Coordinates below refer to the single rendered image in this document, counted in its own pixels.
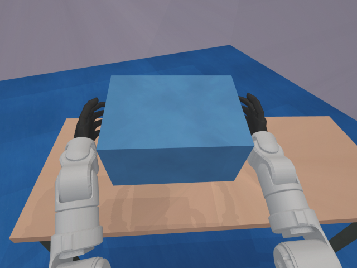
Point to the robot left upper arm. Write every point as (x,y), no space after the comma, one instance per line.
(94,262)

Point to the carton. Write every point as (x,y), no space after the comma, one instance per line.
(163,129)

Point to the robot left forearm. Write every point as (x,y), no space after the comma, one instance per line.
(77,228)

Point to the right robot hand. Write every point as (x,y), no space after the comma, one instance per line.
(254,114)

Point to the robot right upper arm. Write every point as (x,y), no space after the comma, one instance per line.
(312,253)

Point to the table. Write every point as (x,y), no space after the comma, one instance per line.
(324,156)

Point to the left robot hand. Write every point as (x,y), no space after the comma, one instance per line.
(86,124)

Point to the robot right forearm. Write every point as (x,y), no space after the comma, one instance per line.
(290,214)

